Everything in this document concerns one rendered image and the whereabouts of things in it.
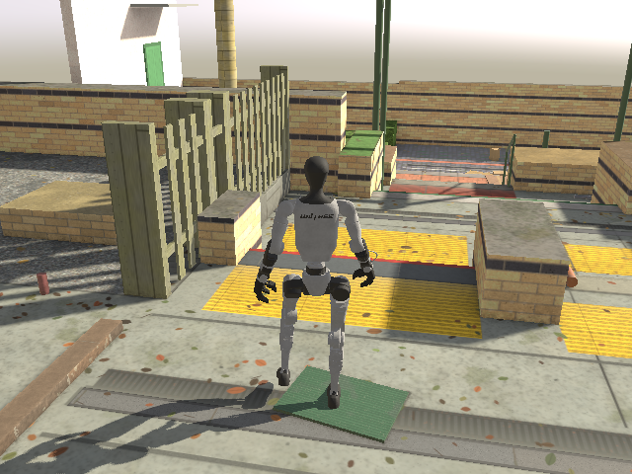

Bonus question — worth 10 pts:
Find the left robot forearm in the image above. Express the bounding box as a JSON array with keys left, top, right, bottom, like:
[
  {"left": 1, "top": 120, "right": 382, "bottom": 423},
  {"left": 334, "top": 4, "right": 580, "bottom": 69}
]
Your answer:
[{"left": 257, "top": 239, "right": 277, "bottom": 283}]

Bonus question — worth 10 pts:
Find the left robot thigh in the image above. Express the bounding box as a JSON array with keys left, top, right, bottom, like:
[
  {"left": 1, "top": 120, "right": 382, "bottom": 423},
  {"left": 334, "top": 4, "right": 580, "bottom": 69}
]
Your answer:
[{"left": 282, "top": 274, "right": 303, "bottom": 325}]

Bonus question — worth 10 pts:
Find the robot right upper arm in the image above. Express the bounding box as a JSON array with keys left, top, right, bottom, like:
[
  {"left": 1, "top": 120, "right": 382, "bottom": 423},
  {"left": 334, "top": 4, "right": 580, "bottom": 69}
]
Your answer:
[{"left": 337, "top": 199, "right": 365, "bottom": 253}]

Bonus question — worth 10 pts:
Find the right robot forearm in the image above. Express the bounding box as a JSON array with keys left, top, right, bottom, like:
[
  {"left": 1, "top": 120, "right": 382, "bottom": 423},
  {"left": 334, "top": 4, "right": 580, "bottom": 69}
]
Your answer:
[{"left": 355, "top": 238, "right": 373, "bottom": 273}]

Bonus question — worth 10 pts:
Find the robot left hand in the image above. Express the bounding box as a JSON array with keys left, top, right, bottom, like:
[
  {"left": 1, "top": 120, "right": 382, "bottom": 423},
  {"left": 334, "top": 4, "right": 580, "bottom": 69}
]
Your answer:
[{"left": 254, "top": 279, "right": 277, "bottom": 303}]

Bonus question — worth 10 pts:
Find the robot left upper arm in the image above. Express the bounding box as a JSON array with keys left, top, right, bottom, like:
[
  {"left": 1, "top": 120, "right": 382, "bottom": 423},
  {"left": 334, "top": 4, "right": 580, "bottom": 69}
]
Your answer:
[{"left": 269, "top": 199, "right": 296, "bottom": 255}]

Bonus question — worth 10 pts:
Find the right robot foot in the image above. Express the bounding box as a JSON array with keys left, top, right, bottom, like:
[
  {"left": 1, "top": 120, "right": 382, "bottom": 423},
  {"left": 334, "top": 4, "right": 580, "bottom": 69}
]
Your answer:
[{"left": 327, "top": 383, "right": 341, "bottom": 409}]

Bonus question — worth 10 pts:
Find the robot right hand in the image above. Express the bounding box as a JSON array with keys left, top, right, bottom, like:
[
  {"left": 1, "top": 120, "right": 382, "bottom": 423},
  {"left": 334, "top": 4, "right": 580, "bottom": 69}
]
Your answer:
[{"left": 353, "top": 268, "right": 375, "bottom": 287}]

